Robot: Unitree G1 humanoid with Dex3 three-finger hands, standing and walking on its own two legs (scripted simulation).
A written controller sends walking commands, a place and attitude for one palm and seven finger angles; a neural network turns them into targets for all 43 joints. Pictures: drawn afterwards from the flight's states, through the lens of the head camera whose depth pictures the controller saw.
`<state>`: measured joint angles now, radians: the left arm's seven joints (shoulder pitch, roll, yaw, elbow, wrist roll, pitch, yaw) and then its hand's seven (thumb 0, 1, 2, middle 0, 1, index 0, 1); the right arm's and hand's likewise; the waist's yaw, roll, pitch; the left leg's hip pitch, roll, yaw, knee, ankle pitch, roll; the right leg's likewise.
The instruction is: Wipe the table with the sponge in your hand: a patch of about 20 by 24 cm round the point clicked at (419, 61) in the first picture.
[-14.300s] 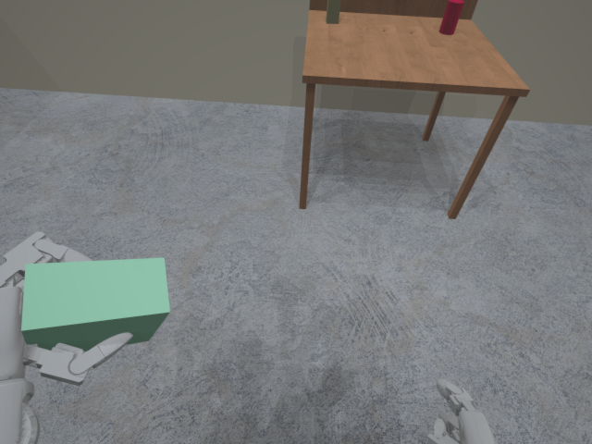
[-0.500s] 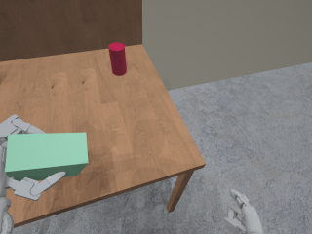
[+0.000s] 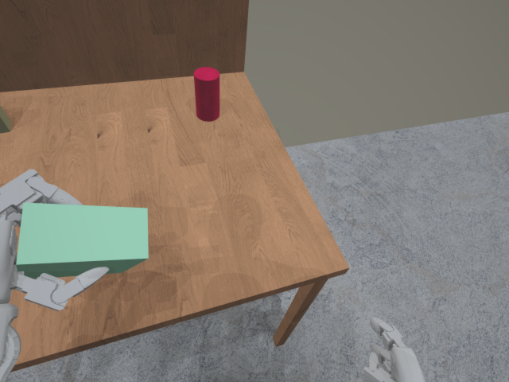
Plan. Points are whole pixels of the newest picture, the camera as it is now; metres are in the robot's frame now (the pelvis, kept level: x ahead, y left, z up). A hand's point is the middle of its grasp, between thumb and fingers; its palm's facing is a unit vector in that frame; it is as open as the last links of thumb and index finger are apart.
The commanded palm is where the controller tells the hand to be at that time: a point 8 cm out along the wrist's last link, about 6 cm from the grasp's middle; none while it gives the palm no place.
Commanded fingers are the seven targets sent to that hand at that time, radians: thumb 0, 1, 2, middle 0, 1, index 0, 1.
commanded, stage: look again from close up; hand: left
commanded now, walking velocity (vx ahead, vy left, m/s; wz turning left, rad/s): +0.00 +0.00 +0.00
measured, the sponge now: (99, 244) +0.24 +0.22 +0.13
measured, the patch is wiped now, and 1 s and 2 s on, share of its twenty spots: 0.00 0.00 0.00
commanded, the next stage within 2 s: come to a stop and stand still in 0.28 s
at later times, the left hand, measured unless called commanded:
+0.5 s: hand (35, 217) +0.24 +0.27 +0.18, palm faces +0.42 -0.78 -0.47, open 9.9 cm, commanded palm +0.15 +0.27 +0.17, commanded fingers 0.00 0.10 1.30 -1.20 -1.60 -1.20 -1.60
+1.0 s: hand (55, 249) +0.21 +0.25 +0.16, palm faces +0.42 -0.86 -0.28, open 9.9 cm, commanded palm +0.15 +0.28 +0.17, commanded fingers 0.00 0.10 1.30 -1.20 -1.60 -1.20 -1.60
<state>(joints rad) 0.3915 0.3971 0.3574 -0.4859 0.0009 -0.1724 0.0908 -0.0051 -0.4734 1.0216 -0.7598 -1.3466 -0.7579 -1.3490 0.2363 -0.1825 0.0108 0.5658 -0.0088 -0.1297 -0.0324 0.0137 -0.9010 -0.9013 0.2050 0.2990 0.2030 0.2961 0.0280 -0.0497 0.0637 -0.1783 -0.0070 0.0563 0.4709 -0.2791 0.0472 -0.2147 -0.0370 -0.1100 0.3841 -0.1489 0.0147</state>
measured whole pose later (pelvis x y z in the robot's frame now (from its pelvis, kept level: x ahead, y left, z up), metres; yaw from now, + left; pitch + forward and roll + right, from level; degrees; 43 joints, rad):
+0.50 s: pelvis -0.01 +0.00 +0.00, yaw -1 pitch -1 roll -1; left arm 0.21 0.48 0.46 -0.37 0.01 -0.29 0.03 -0.01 -0.47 1.02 -0.76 -1.34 -0.76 -1.35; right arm 0.23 -0.19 0.02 0.61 -0.02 -0.19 -0.01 0.01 -0.90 -0.90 0.20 0.30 0.20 0.30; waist 0.07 -0.05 0.11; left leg -0.22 0.00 0.07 0.53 -0.30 0.05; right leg -0.27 -0.04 -0.09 0.46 -0.17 0.00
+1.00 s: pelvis -0.01 +0.00 +0.00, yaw +0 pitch -2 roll -1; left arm 0.34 0.33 0.35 -0.42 -0.04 -0.25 0.11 -0.01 -0.47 1.02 -0.76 -1.34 -0.76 -1.35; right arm 0.22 -0.19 0.03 0.60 0.00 -0.18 -0.01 0.01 -0.90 -0.90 0.20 0.30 0.20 0.30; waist 0.05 -0.05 0.07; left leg -0.19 -0.01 0.06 0.48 -0.27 0.04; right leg -0.23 -0.04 -0.10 0.41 -0.15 0.01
